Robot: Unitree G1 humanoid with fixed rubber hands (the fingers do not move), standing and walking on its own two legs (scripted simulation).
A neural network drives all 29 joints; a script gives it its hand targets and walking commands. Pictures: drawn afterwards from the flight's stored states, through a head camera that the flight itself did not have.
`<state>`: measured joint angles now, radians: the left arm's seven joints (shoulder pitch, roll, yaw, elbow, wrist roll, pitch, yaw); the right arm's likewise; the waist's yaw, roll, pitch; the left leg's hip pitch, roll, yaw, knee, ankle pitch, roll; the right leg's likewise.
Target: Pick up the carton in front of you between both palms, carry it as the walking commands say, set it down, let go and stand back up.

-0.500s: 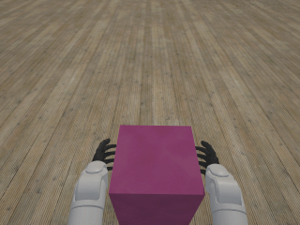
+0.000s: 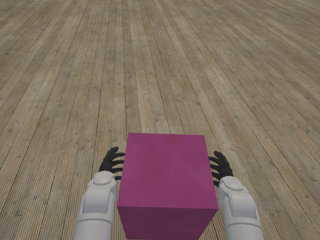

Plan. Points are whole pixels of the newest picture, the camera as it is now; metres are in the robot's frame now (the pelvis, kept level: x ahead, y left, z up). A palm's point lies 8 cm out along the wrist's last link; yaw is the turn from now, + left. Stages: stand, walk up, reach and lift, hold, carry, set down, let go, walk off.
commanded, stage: hold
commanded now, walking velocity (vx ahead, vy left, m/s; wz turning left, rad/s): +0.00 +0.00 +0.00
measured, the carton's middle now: (164, 188) +0.30 -0.01 -0.06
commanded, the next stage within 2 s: set down in 0.38 s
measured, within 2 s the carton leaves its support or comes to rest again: neither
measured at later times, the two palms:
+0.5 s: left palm (89, 170) +0.30 +0.19 +0.03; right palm (208, 176) +0.29 -0.11 +0.04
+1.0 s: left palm (97, 190) +0.34 +0.21 -0.15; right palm (187, 185) +0.36 -0.09 -0.14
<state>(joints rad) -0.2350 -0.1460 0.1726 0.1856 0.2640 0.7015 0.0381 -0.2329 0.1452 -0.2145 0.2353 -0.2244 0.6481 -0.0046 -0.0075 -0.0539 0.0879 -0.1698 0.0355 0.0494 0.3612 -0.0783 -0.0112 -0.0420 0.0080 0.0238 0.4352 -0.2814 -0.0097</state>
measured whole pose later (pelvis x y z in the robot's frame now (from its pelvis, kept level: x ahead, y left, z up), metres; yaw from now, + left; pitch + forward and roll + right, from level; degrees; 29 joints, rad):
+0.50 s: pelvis +0.00 +0.05 +0.00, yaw -2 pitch -7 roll +0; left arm -0.33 -0.17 0.26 0.28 0.30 0.71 0.03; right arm -0.33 0.17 -0.31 0.36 -0.30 0.63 0.04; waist 0.00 -0.07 0.05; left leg -0.18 -0.01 0.10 0.40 -0.11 0.05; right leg -0.05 -0.03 0.09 0.45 -0.29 -0.02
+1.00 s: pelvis -0.03 +0.02 -0.07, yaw +0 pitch +21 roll -2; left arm -0.62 -0.08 0.41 0.53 0.30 0.22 0.00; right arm -0.63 0.16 -0.42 0.60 -0.27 0.17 -0.05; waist 0.06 -0.07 0.10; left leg -1.05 0.02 -0.01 0.89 -0.20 0.01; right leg -0.91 0.05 0.04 0.97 -0.42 0.02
